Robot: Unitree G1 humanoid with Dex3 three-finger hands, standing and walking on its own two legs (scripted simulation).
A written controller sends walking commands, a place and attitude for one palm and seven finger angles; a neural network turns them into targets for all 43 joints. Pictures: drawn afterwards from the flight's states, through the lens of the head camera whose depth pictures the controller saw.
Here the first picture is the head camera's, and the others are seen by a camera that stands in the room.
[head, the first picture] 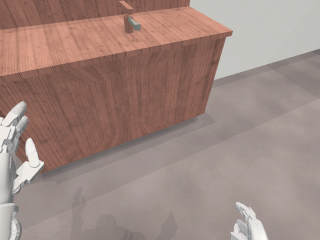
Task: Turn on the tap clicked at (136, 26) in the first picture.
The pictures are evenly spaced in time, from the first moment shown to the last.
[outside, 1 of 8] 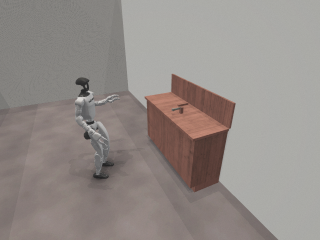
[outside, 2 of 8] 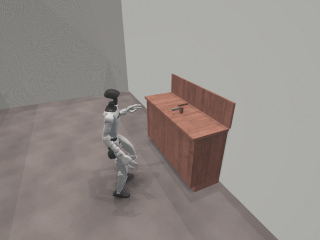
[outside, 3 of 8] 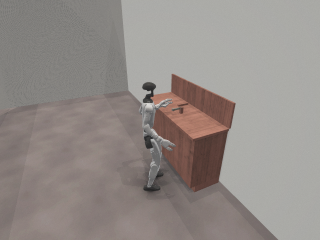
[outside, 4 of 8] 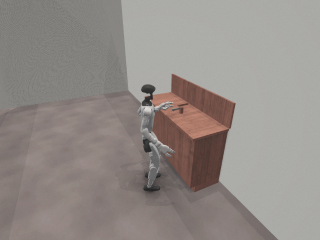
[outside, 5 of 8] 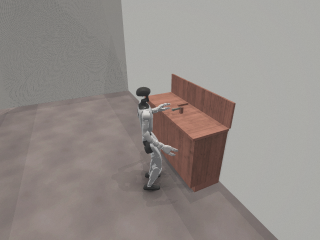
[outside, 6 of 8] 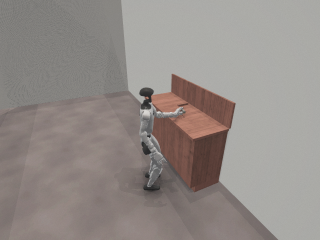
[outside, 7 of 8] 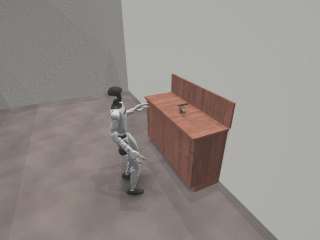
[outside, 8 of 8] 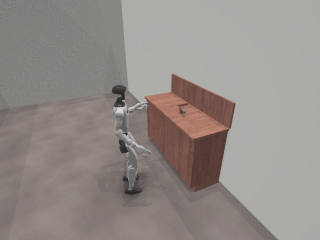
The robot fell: no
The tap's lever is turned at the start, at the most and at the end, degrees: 0 74 74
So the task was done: yes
